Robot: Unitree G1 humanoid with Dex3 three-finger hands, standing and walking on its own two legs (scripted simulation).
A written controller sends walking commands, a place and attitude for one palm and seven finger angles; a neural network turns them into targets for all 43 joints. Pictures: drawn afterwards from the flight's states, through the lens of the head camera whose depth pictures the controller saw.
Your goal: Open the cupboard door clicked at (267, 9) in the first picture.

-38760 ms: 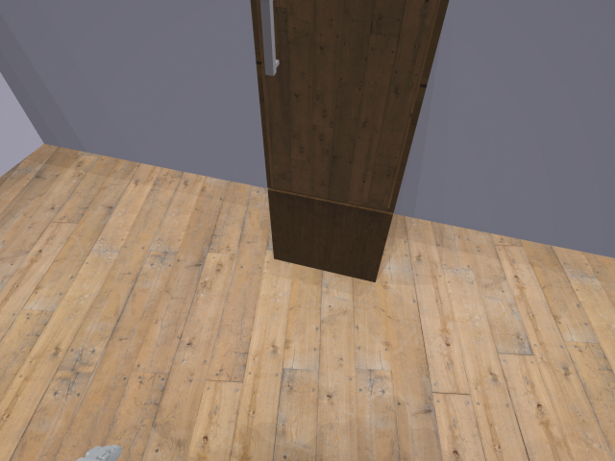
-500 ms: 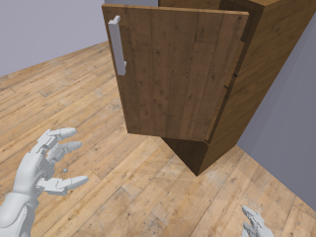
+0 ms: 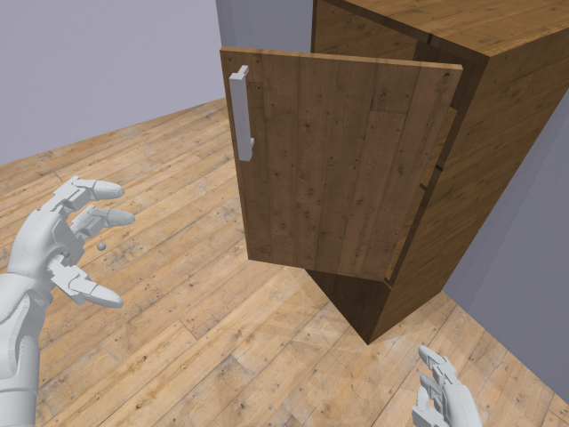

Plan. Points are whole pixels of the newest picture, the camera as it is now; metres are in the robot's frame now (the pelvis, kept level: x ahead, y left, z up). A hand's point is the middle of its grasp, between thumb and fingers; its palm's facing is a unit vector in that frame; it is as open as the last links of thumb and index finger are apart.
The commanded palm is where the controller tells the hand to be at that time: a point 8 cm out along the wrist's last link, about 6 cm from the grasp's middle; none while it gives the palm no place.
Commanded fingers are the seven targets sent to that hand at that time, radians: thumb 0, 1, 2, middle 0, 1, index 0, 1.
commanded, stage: raise the hand with hooked fingers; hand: left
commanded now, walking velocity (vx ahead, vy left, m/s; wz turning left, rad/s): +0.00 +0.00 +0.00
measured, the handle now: (244, 115) +0.58 +0.15 +0.15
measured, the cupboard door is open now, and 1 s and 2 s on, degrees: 45 45 45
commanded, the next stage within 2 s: move the hooked fingers beside the handle in 0.68 s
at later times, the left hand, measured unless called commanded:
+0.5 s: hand (107, 214) +0.30 +0.26 +0.17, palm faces +0.00 -1.00 -0.08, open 14.0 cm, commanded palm +0.27 +0.30 +0.17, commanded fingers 0.00 -0.50 0.30 -0.30 -1.20 -0.30 -1.20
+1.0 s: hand (119, 206) +0.32 +0.25 +0.17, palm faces +0.01 -1.00 -0.07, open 14.0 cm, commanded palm +0.31 +0.30 +0.17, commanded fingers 0.00 -0.50 0.30 -0.30 -1.20 -0.30 -1.20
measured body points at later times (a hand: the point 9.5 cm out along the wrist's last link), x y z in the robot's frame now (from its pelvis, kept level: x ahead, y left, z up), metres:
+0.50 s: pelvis +0.01 -0.01 +0.00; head +0.00 -0.03 +0.45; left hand +0.30 +0.31 +0.18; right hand +0.18 -0.26 -0.07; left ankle -0.03 +0.09 -0.74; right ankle +0.02 -0.12 -0.73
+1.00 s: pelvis +0.00 -0.02 +0.00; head +0.00 -0.04 +0.45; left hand +0.32 +0.31 +0.17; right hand +0.17 -0.26 -0.08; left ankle -0.03 +0.09 -0.74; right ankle +0.02 -0.12 -0.74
